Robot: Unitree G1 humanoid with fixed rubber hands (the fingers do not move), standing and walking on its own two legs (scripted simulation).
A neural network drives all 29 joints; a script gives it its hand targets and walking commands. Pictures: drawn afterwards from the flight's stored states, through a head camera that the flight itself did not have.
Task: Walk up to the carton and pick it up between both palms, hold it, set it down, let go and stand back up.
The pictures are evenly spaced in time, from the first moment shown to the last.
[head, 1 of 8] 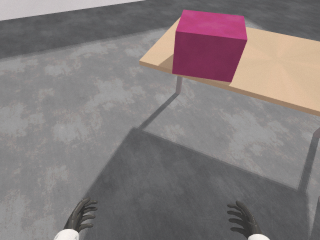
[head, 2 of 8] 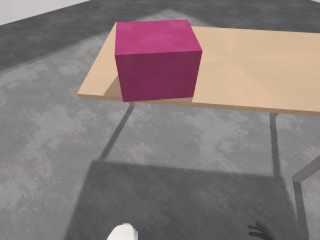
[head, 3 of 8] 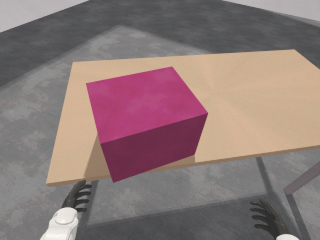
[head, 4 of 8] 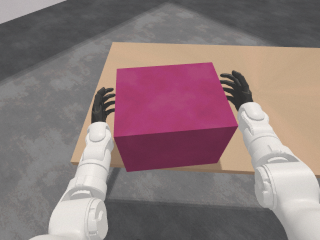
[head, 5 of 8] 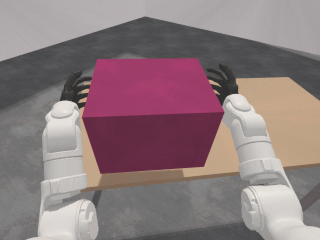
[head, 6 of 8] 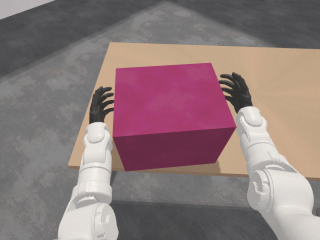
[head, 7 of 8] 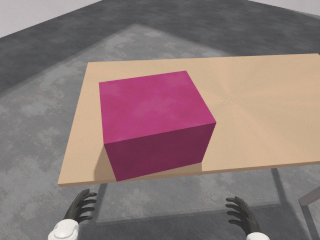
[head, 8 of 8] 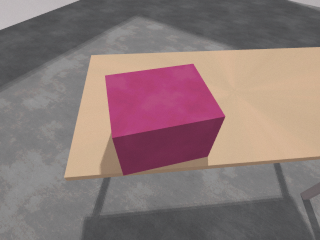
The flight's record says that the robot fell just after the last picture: no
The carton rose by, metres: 0.17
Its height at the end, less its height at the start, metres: +0.00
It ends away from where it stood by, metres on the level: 0.01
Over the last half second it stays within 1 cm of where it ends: yes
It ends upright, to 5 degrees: yes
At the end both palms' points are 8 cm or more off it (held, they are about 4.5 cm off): yes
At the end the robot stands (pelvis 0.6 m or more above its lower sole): yes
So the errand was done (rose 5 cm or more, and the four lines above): yes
